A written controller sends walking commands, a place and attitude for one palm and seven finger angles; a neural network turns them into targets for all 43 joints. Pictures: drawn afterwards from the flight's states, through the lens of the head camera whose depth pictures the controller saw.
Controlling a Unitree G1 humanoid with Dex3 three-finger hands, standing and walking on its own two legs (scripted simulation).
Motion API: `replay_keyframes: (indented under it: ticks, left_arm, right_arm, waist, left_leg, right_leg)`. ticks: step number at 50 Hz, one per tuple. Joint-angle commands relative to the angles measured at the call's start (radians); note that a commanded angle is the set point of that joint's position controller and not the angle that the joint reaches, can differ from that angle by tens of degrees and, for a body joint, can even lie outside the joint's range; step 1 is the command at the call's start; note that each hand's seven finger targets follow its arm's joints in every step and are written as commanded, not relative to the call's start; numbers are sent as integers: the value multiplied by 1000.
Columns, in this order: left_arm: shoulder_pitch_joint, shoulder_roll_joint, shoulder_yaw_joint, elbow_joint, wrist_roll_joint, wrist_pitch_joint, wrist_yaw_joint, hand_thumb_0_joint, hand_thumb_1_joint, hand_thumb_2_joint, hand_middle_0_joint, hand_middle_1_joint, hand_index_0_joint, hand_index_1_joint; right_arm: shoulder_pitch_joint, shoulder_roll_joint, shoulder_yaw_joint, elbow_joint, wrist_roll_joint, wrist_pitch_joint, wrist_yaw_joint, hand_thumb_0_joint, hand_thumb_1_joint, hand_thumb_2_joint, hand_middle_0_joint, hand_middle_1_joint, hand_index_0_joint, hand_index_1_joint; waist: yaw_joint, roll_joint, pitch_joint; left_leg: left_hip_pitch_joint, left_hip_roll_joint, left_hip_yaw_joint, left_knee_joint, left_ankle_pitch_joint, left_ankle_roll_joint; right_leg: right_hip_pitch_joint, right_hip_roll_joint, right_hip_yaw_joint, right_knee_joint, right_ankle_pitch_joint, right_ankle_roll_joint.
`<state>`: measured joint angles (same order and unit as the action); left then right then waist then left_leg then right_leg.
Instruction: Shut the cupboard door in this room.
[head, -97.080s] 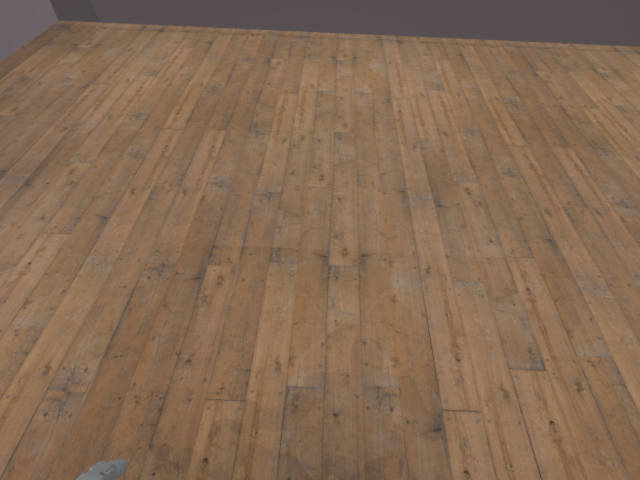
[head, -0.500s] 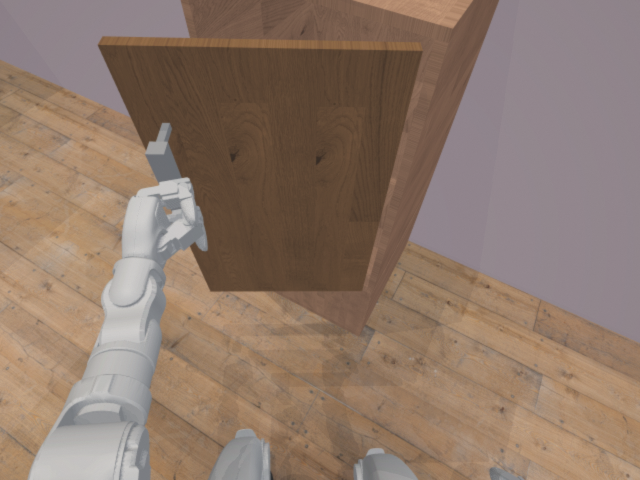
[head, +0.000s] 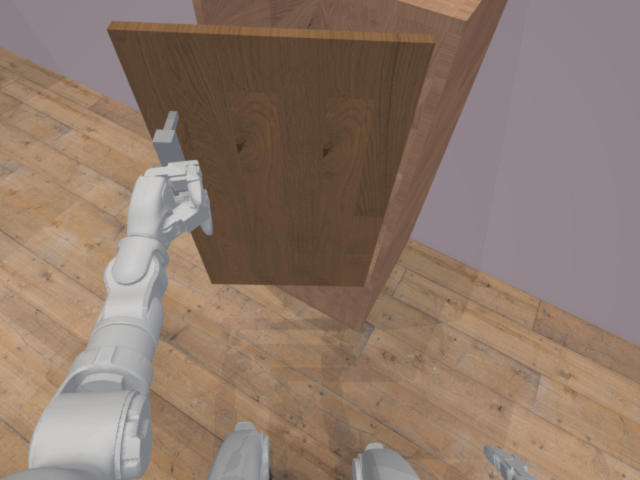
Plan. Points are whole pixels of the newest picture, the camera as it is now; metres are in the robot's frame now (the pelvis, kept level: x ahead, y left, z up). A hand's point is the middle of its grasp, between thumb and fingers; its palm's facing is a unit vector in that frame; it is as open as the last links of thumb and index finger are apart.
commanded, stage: push the door shut along its arc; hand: left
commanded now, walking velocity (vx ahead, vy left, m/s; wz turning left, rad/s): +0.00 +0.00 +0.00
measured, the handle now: (181, 162) +0.52 +0.19 +0.07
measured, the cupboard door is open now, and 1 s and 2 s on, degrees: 30 14 3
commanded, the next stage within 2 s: pull the fist back off the door in 1.32 s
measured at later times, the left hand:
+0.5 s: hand (220, 171) +0.50 +0.13 +0.07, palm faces -0.20 -0.98 -0.03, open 3.1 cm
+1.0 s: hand (252, 138) +0.56 +0.09 +0.08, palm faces -0.32 -0.95 -0.02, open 3.1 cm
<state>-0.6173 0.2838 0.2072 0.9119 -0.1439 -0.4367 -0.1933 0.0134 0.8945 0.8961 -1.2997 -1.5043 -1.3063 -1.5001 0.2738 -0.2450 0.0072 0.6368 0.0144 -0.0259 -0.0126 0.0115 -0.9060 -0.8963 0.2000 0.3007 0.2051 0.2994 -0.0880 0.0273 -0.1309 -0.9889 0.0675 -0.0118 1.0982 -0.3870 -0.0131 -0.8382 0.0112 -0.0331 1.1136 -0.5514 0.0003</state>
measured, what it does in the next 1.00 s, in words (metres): stands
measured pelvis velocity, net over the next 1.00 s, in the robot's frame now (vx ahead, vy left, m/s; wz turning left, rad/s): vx -0.01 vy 0.01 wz -0.05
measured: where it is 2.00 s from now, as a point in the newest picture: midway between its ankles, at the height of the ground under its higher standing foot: outside the picture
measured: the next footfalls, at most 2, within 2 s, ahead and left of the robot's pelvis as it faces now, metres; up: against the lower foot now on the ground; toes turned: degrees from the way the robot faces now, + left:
none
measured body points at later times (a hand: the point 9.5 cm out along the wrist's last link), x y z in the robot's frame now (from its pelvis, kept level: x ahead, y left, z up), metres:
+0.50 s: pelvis -0.01 +0.01 -0.02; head +0.11 +0.02 +0.41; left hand +0.50 +0.19 +0.08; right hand +0.00 -0.26 -0.13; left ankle +0.08 +0.13 -0.65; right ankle +0.00 -0.12 -0.65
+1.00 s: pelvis -0.01 +0.01 -0.04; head +0.15 +0.03 +0.38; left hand +0.57 +0.14 +0.08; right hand -0.03 -0.25 -0.14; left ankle +0.08 +0.13 -0.65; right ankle +0.00 -0.12 -0.65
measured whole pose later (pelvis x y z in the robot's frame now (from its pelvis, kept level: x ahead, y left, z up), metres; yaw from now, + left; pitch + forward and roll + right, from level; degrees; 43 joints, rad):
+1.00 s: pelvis -0.01 +0.01 -0.04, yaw -3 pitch +27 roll -5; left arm -1.25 0.55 0.28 1.30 -0.02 -0.27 -0.35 0.01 0.90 0.90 -1.30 -1.50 -1.30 -1.50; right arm 0.37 -0.26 0.04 0.67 -0.02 -0.06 0.01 0.01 -0.91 -0.90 0.20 0.30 0.21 0.30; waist -0.26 0.06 -0.12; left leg -1.34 0.09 -0.03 1.28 -0.42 0.01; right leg -1.17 0.04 -0.04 1.27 -0.57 0.01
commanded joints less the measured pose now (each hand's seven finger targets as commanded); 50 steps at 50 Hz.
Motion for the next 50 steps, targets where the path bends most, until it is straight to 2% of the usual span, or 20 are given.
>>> replay_keyframes:
  ticks: [1, 4, 6, 8, 9, 11, 12, 13, 16, 17, 20, 22, 25, 27, 30, 34, 40, 42, 45, 50]
  left_arm:
    - [-484, 229, 68, -142, -13, -66, -31, 0, 900, 900, -1300, -1500, -1300, -1500]
    - [-519, 206, 46, -70, -10, -44, -60, 0, 900, 900, -1300, -1500, -1300, -1500]
    - [-562, 231, 63, -57, -10, -40, -73, 0, 900, 900, -1300, -1500, -1300, -1500]
    - [-640, 198, 18, -44, -2, -33, -85, 0, 900, 900, -1300, -1500, -1300, -1500]
    - [-653, 217, 33, -25, 2, -30, -86, 0, 900, 900, -1300, -1500, -1300, -1500]
    - [-693, 193, 15, -33, 0, -29, -92, 0, 900, 900, -1300, -1500, -1300, -1500]
    - [-689, 223, 34, -13, 6, -25, -94, 0, 900, 900, -1300, -1500, -1300, -1500]
    - [-724, 198, 7, -9, 6, -19, -97, 0, 900, 900, -1300, -1500, -1300, -1500]
    - [-791, 249, 38, 10, 12, -11, -101, 0, 900, 900, -1300, -1500, -1300, -1500]
    - [-809, 277, 56, 8, 15, -11, -102, 0, 900, 900, -1300, -1500, -1300, -1500]
    - [-831, 268, 41, 16, 25, -3, -110, 0, 900, 900, -1300, -1500, -1300, -1500]
    - [-872, 321, 75, 24, 28, -1, -114, 0, 900, 900, -1300, -1500, -1300, -1500]
    - [-888, 338, 79, 52, 37, 14, -124, 0, 900, 900, -1300, -1500, -1300, -1500]
    - [-910, 387, 115, 41, 42, 9, -127, 0, 900, 900, -1300, -1500, -1300, -1500]
    - [-915, 362, 89, 72, 48, 27, -136, 0, 900, 900, -1300, -1500, -1300, -1500]
    - [-1028, 382, 77, 86, 61, 35, -146, 0, 900, 900, -1300, -1500, -1300, -1500]
    - [-1096, 377, 59, 115, 69, 68, -164, 0, 900, 900, -1300, -1500, -1300, -1500]
    - [-1098, 394, 74, 121, 72, 73, -170, 0, 900, 900, -1300, -1500, -1300, -1500]
    - [-1139, 416, 79, 167, 91, 104, -161, 0, 900, 900, -1300, -1500, -1300, -1500]
    - [-1164, 476, 113, 195, 127, 121, -148, 0, 900, 900, -1300, -1500, -1300, -1500]
  right_arm:
    - [95, -164, -62, -77, 1, -29, -8, 0, -900, -900, 200, 300, 200, 300]
    - [106, -162, -62, -74, 4, -20, 1, 0, -900, -900, 200, 300, 200, 300]
    - [122, -170, -64, -73, 1, -18, -1, 0, -900, -900, 200, 300, 200, 300]
    - [127, -170, -65, -64, 3, -16, 2, 0, -900, -900, 200, 300, 200, 300]
    - [135, -174, -68, -57, 1, -16, 2, 0, -900, -900, 200, 300, 200, 300]
    - [151, -176, -72, -55, -3, -21, 4, 0, -900, -900, 200, 300, 200, 300]
    - [156, -183, -73, -48, -2, -19, 4, 0, -900, -900, 200, 300, 200, 300]
    - [161, -180, -71, -45, -3, -19, 5, 0, -900, -900, 200, 300, 200, 300]
    - [186, -189, -72, -29, -6, -23, 2, 0, -900, -900, 200, 300, 200, 300]
    - [184, -191, -71, -28, -5, -25, 3, 0, -900, -900, 200, 300, 200, 300]
    - [198, -189, -71, -23, -8, -27, 8, 0, -900, -900, 200, 300, 200, 300]
    - [211, -197, -68, -17, -9, -29, 7, 0, -900, -900, 200, 300, 200, 300]
    - [218, -196, -64, -19, -9, -30, 11, 0, -900, -900, 200, 300, 200, 300]
    - [231, -202, -65, -16, -12, -32, 10, 0, -900, -900, 200, 300, 200, 300]
    - [240, -199, -62, -17, -12, -31, 17, 0, -900, -900, 200, 300, 200, 300]
    - [252, -206, -58, -5, -12, -36, 14, 0, -900, -900, 200, 300, 200, 300]
    - [275, -211, -54, 5, -19, -44, 13, 0, -900, -900, 200, 300, 200, 300]
    - [280, -214, -55, 1, -20, -48, 14, 0, -900, -900, 200, 300, 200, 300]
    - [286, -213, -45, 4, -23, -46, 14, 0, -900, -900, 200, 300, 200, 300]
    - [305, -216, -42, -6, -32, -44, 18, 0, -900, -900, 200, 300, 200, 300]
  waist:
    - [-28, 54, -394]
    - [-48, 30, -372]
    - [-55, 23, -381]
    - [-82, 43, -365]
    - [-81, 46, -365]
    - [-93, 67, -396]
    - [-88, 61, -412]
    - [-105, 49, -414]
    - [-118, 51, -424]
    - [-109, 78, -446]
    - [-117, 97, -467]
    - [-124, 92, -482]
    - [-128, 108, -456]
    - [-124, 136, -503]
    - [-139, 129, -474]
    - [-172, 142, -454]
    - [-195, 164, -500]
    - [-187, 182, -536]
    - [-205, 175, -495]
    - [-208, 189, -529]
  left_leg:
    - [401, -48, -23, -85, 122, 40]
    - [380, -43, -26, -75, 122, 40]
    - [362, -43, -29, -61, 122, 45]
    - [366, -38, -39, -59, 99, 44]
    - [367, -35, -43, -55, 95, 42]
    - [394, -37, -51, -48, 107, 45]
    - [393, -34, -54, -47, 107, 41]
    - [383, -35, -55, -42, 102, 46]
    - [373, -33, -63, -30, 96, 49]
    - [368, -32, -61, -26, 93, 47]
    - [383, -31, -65, -19, 105, 47]
    - [366, -29, -66, -10, 112, 50]
    - [338, -28, -62, -4, 94, 50]
    - [366, -23, -67, 3, 124, 48]
    - [357, -21, -68, 9, 131, 49]
    - [331, -16, -75, 24, 95, 50]
    - [347, -16, -83, 54, 139, 54]
    - [368, -15, -89, 61, 168, 51]
    - [306, -15, -83, 78, 136, 55]
    - [287, -12, -84, 107, 175, 56]
  right_leg:
    - [-37, 28, 24, -179, 260, -21]
    - [-71, 28, 18, -175, 259, -17]
    - [-85, 32, 19, -164, 254, -19]
    - [-137, 30, 15, -163, 220, -18]
    - [-148, 31, 13, -161, 210, -21]
    - [-175, 34, 7, -153, 207, -24]
    - [-175, 32, 7, -148, 202, -25]
    - [-182, 33, 7, -148, 199, -22]
    - [-200, 37, 4, -140, 188, -25]
    - [-201, 35, 8, -134, 181, -24]
    - [-215, 38, 4, -132, 182, -27]
    - [-212, 40, 7, -125, 187, -26]
    - [-221, 45, 8, -127, 172, -28]
    - [-232, 44, 5, -111, 185, -31]
    - [-248, 50, 1, -116, 190, -30]
    - [-299, 50, 0, -105, 160, -29]
    - [-332, 54, -8, -86, 180, -34]
    - [-344, 55, -11, -73, 190, -37]
    - [-358, 57, -12, -69, 172, -34]
    - [-372, 61, -15, -43, 192, -36]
